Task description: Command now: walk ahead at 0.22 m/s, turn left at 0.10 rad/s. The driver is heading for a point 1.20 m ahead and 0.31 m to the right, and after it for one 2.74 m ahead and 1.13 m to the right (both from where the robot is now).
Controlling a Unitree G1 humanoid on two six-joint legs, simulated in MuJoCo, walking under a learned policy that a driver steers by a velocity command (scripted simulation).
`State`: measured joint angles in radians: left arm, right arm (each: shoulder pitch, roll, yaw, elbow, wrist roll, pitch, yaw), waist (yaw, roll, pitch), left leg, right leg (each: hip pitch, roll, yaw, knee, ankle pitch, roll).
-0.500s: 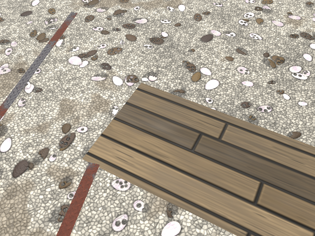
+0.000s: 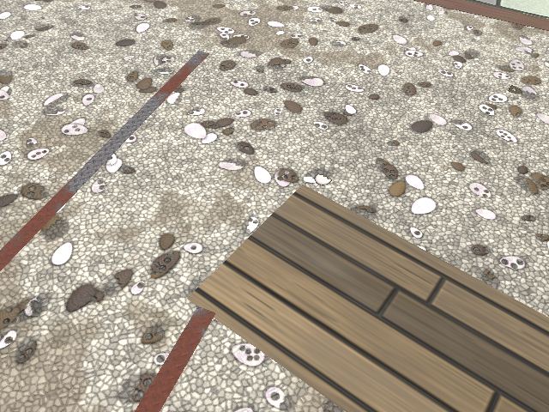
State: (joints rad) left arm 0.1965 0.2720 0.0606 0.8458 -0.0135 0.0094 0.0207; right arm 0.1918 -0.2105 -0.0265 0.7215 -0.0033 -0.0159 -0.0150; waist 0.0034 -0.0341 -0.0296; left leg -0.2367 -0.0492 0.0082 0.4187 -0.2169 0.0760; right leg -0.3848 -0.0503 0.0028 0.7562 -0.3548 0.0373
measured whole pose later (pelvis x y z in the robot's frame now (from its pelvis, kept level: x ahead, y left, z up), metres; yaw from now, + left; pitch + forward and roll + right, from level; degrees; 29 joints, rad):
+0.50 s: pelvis +0.11 -0.03 +0.00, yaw +0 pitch +2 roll -1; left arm 0.32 0.24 0.04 0.90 -0.01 -0.05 0.01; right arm 0.11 -0.25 -0.05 0.73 0.00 -0.05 0.02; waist 0.06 0.04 0.04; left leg -0.55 0.04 0.00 0.62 -0.07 0.01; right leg -0.02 0.02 -0.03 0.30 -0.31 -0.02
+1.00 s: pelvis +0.19 -0.02 -0.01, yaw -1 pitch -1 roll +1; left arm 0.27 0.22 0.03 0.96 0.02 -0.01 0.03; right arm 0.15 -0.21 -0.04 0.90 -0.01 -0.01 -0.02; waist 0.00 0.02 0.01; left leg -0.31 -0.01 0.04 0.49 -0.17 0.02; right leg -0.23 -0.03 -0.01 0.55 -0.31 0.02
